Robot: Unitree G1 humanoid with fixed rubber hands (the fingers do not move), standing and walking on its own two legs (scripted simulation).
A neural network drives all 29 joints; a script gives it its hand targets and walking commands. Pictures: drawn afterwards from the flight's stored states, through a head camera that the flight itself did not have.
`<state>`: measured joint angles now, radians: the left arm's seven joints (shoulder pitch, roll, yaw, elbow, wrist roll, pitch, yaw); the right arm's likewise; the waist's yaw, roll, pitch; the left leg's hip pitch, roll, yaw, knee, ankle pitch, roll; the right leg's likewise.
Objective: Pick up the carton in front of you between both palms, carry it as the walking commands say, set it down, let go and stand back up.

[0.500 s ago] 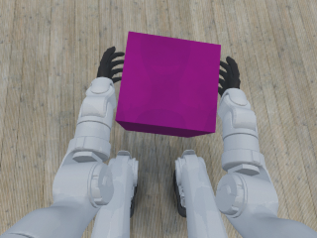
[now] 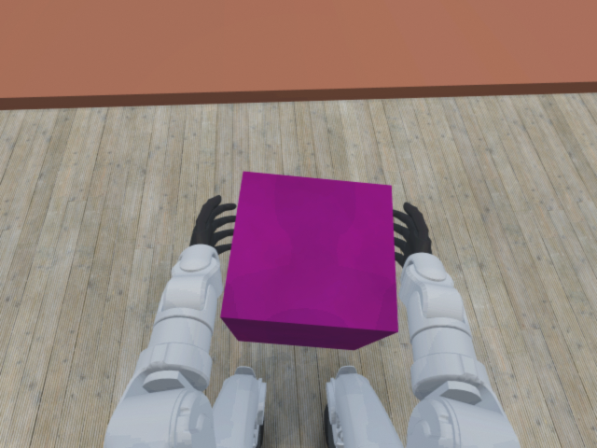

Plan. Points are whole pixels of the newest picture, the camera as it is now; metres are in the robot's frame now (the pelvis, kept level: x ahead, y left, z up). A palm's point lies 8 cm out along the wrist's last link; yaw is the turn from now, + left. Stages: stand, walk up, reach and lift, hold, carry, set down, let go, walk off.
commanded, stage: reach and lift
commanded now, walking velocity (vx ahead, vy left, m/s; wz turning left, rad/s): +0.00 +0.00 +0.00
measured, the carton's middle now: (305, 272) +0.37 -0.01 -0.10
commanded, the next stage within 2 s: hold in 1.58 s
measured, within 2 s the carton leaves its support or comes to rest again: neither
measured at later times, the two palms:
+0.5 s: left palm (162, 228) +0.34 +0.14 +0.12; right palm (458, 228) +0.34 -0.16 +0.12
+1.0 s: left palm (150, 221) +0.33 +0.14 +0.15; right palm (473, 219) +0.33 -0.16 +0.15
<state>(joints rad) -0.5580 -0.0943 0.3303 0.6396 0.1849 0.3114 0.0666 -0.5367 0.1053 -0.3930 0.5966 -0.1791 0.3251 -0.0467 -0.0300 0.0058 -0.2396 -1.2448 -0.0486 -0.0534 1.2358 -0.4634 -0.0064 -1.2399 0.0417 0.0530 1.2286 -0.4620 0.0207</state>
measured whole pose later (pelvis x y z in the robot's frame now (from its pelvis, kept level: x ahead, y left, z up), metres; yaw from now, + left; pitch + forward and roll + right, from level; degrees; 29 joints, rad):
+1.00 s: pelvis +0.02 -0.01 +0.12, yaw +0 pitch -5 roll +0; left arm -0.35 -0.18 0.33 0.39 0.31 0.60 -0.02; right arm -0.36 0.18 -0.34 0.39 -0.31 0.60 0.02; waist 0.00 0.00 0.04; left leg -0.17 -0.02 -0.07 0.47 -0.22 -0.01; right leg -0.17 0.03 0.07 0.47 -0.21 0.00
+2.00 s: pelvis +0.03 +0.00 +0.12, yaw +0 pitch -9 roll +0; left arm -0.28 -0.16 0.24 0.24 0.28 0.76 -0.01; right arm -0.29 0.16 -0.25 0.25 -0.28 0.76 0.01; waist 0.00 0.00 0.04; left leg -0.05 -0.02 -0.07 0.39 -0.19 0.00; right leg -0.05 0.02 0.07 0.39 -0.19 0.00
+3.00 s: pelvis +0.39 -0.05 +0.10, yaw +1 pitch +4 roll -1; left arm -0.21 -0.14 0.12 -0.30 0.11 1.22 0.10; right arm -0.21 0.13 -0.15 -0.32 -0.09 1.23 -0.10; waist -0.01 0.05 -0.11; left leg -0.13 0.13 0.10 0.77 -0.49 -0.04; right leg -0.49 -0.05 -0.26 0.59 -0.15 -0.08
